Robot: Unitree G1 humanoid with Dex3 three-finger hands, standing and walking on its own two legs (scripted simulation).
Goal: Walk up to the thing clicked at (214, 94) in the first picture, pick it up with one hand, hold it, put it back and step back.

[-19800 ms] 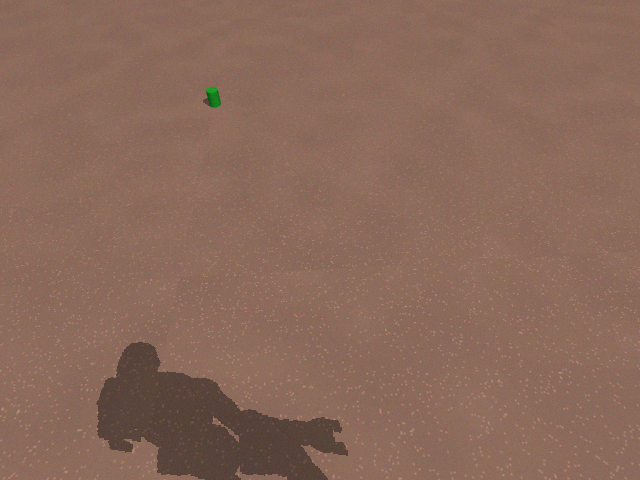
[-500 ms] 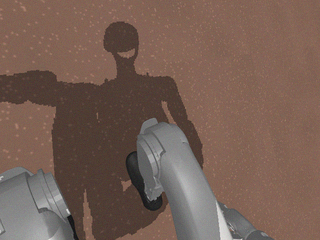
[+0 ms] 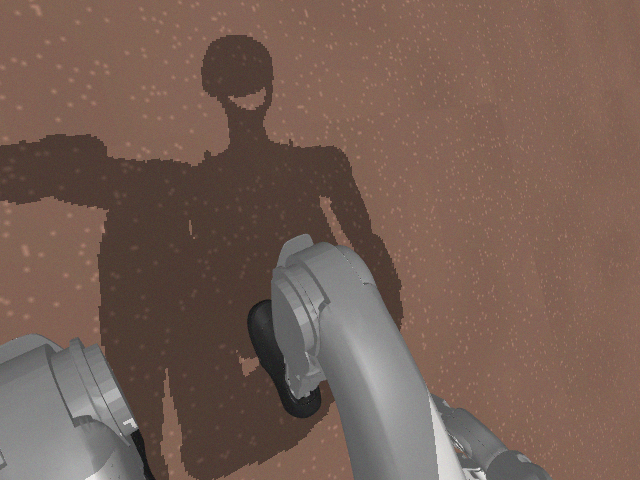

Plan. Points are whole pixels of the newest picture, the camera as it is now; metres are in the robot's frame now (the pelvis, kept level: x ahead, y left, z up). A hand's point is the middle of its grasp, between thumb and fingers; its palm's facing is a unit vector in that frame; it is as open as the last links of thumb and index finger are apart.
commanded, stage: close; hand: left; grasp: from above
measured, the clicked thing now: out of the picture +0.49 +0.35 -0.27
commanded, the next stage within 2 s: settle in 0.96 s
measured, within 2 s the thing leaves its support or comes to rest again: leaves its support in 1.48 s
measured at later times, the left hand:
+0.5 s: hand out of the picture +0.47 +0.34 -0.24, palm faces -0.44 -0.15 -0.89, open 9.7 cm
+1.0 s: hand out of the picture +0.47 +0.34 -0.24, palm faces -0.44 -0.15 -0.89, open 9.5 cm
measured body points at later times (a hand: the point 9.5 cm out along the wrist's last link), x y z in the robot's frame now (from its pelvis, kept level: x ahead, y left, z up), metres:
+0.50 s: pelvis +0.00 +0.00 +0.00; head +0.29 +0.14 +0.32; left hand +0.49 +0.35 -0.19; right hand +0.05 -0.25 -0.05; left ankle +0.06 +0.12 -0.28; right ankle +0.12 -0.13 -0.28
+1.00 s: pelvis -0.01 +0.00 +0.00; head +0.28 +0.14 +0.32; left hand +0.49 +0.35 -0.19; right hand +0.04 -0.25 -0.05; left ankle +0.06 +0.12 -0.28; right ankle +0.12 -0.13 -0.28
